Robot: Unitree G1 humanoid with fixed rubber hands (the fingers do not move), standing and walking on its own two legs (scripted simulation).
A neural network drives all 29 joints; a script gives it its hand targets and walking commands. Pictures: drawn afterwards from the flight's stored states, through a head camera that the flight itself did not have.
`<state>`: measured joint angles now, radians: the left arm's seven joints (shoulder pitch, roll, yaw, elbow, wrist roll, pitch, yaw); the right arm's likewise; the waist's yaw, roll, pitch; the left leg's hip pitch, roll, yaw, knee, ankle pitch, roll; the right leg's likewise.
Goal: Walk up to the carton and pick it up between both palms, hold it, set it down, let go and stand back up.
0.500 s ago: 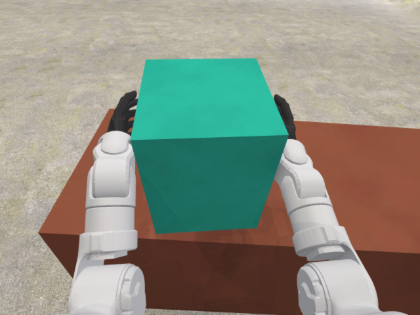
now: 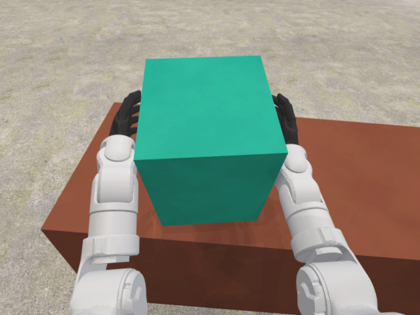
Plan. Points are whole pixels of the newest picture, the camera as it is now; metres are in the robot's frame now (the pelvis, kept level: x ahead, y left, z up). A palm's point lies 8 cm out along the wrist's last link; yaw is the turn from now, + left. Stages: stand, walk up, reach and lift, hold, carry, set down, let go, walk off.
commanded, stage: set down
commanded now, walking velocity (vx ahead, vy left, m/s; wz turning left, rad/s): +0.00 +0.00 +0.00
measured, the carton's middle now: (207, 148) +0.38 +0.01 +0.14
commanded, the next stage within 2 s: none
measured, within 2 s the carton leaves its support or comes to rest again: neither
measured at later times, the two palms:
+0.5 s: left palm (133, 147) +0.39 +0.15 +0.13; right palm (281, 151) +0.38 -0.14 +0.13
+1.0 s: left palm (143, 153) +0.40 +0.14 +0.10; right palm (282, 160) +0.39 -0.15 +0.10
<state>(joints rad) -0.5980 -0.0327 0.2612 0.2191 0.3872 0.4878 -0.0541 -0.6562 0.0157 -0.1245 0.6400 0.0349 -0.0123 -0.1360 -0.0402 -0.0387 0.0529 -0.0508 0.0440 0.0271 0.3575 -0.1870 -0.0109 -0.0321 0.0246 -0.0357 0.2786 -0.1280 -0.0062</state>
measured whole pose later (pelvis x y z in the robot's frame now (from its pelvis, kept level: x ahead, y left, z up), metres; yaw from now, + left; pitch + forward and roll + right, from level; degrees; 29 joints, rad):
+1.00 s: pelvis +0.03 +0.00 +0.00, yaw +0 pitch -5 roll -1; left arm -0.55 -0.04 0.22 0.49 0.32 0.26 0.03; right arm -0.57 0.02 -0.20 0.81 -0.02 -0.22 -0.12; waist -0.04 -0.04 0.08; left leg -0.05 0.04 0.03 0.35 -0.22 -0.02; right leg -0.03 0.02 -0.04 0.27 -0.16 -0.01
